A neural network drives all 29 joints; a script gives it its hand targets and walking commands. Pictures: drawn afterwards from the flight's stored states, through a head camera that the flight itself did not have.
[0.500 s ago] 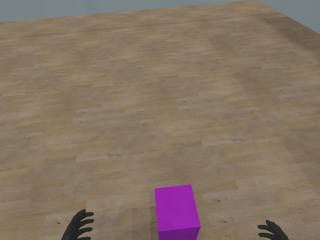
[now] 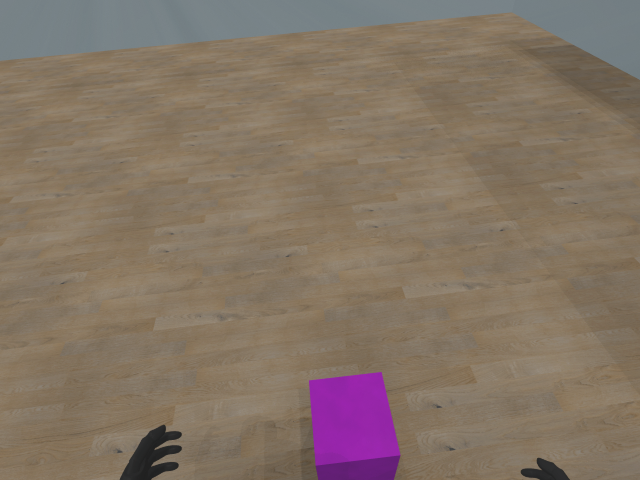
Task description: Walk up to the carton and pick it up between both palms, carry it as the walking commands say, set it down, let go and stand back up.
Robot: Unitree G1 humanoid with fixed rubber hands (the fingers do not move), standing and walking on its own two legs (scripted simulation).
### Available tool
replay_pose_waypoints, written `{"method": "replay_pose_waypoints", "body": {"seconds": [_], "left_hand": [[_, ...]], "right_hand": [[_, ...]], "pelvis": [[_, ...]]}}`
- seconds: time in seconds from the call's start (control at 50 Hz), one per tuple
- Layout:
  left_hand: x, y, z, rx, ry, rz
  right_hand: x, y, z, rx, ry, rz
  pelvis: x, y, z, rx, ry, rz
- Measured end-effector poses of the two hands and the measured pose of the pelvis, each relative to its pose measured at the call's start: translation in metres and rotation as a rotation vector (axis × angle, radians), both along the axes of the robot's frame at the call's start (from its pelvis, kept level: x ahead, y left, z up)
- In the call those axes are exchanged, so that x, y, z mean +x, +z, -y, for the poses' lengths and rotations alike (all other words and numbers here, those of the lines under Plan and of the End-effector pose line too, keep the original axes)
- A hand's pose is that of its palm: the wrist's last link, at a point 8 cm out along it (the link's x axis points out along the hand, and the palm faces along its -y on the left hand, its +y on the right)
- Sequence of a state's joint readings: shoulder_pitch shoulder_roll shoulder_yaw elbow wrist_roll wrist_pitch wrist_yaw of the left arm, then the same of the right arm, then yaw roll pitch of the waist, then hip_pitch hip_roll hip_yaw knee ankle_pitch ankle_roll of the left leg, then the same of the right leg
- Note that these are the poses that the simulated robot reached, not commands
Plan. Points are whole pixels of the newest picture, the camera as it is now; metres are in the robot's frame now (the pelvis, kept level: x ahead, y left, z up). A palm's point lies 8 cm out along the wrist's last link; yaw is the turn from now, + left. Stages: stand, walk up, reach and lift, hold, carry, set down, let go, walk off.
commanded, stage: stand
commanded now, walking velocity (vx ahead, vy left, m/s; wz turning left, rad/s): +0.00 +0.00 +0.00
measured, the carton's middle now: (351, 433) +0.42 -0.04 -0.64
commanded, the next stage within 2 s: none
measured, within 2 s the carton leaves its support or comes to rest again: neither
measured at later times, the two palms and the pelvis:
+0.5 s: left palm out of the picture +0.12 +0.26 -0.06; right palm out of the picture +0.06 -0.29 -0.11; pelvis -0.03 +0.00 +0.00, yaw +0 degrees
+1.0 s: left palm out of the picture +0.10 +0.26 -0.07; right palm out of the picture +0.03 -0.28 -0.11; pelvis -0.04 +0.00 +0.00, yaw +0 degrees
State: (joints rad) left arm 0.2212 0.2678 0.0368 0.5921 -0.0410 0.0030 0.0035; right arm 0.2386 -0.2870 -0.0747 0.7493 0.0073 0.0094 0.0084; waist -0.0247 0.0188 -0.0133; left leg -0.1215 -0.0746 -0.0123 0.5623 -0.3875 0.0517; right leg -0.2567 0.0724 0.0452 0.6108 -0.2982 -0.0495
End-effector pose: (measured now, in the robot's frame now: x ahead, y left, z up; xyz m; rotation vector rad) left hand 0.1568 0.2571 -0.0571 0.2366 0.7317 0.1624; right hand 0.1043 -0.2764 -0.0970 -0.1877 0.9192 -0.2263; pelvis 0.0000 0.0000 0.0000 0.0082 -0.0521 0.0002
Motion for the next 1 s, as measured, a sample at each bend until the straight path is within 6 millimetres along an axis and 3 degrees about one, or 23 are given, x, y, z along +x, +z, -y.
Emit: {"method": "replay_pose_waypoints", "body": {"seconds": [0.44, 1.0], "left_hand": [[-0.036, -0.003, 0.002, 0.007, 0.016, -0.015], [-0.061, -0.014, -0.008, -0.001, 0.036, -0.086]], "right_hand": [[-0.045, -0.010, 0.012, 0.002, -0.020, -0.057], [-0.074, -0.015, 0.007, 0.001, -0.041, -0.136]], "pelvis": [[-0.027, 0.001, 0.006, 0.008, 0.002, 0.031], [-0.037, 0.004, -0.001, -0.001, 0.003, 0.025]]}}
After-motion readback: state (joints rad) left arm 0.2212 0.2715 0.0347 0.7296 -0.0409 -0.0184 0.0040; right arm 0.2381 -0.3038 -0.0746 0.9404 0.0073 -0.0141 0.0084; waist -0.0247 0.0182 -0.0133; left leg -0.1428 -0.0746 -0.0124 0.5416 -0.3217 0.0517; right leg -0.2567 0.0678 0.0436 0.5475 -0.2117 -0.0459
